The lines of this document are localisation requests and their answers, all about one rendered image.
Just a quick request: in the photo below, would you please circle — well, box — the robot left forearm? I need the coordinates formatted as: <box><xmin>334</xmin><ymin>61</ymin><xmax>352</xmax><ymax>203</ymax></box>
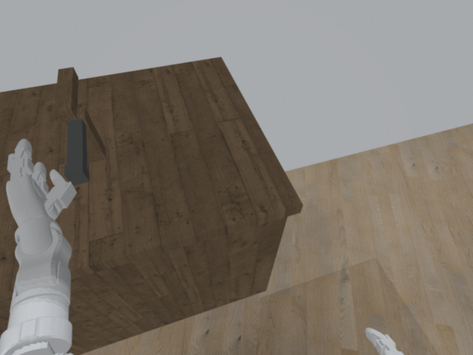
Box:
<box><xmin>0</xmin><ymin>217</ymin><xmax>72</xmax><ymax>355</ymax></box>

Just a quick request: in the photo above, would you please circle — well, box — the counter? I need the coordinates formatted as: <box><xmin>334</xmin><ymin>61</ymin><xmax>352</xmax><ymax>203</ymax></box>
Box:
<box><xmin>0</xmin><ymin>57</ymin><xmax>303</xmax><ymax>355</ymax></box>

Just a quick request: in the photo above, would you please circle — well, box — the robot right hand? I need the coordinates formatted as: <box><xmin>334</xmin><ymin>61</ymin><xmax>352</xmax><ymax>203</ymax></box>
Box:
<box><xmin>365</xmin><ymin>328</ymin><xmax>404</xmax><ymax>355</ymax></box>

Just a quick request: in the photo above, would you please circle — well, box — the tap lever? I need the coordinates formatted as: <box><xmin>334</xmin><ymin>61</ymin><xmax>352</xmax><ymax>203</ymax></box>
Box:
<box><xmin>64</xmin><ymin>119</ymin><xmax>89</xmax><ymax>186</ymax></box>

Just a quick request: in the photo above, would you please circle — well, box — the robot left hand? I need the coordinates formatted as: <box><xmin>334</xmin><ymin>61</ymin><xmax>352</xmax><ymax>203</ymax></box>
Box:
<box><xmin>6</xmin><ymin>139</ymin><xmax>77</xmax><ymax>227</ymax></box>

